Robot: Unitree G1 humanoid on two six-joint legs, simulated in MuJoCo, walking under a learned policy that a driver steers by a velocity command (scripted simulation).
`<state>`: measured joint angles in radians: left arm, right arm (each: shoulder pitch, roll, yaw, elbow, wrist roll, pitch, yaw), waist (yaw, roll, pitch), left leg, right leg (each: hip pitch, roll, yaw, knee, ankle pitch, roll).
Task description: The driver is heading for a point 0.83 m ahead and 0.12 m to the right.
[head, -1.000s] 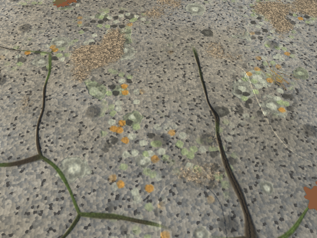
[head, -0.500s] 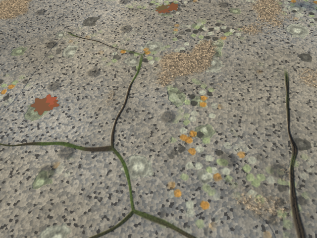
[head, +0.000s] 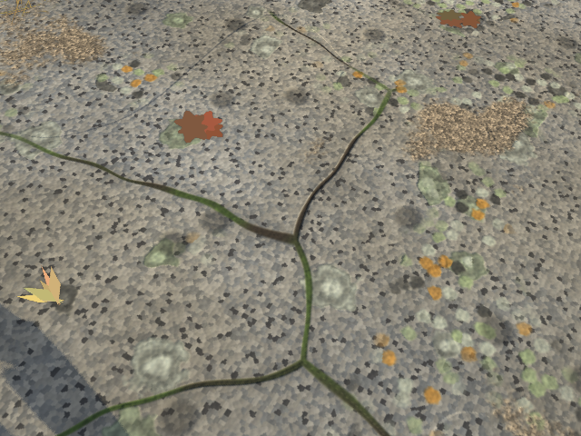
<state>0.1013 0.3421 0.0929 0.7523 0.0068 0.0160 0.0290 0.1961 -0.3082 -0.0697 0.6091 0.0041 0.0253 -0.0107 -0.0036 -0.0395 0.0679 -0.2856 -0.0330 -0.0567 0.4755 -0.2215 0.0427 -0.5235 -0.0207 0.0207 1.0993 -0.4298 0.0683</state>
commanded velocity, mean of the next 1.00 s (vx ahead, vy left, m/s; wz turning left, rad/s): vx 0.07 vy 0.00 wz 0.23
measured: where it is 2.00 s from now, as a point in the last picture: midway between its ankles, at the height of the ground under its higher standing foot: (258, 390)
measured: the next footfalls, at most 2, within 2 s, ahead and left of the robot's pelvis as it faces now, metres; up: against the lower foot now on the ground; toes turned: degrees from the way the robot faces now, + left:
right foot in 0.30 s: +0.11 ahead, -0.11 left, +0.00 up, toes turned +10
left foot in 0.60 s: +0.00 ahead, +0.12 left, +0.00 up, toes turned +7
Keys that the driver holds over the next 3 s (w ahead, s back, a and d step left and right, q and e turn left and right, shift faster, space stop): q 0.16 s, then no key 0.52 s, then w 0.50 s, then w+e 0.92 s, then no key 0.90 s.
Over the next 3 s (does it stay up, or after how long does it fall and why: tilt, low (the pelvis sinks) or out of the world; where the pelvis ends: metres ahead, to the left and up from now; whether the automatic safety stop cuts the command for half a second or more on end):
stays up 0.85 -0.07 -0.01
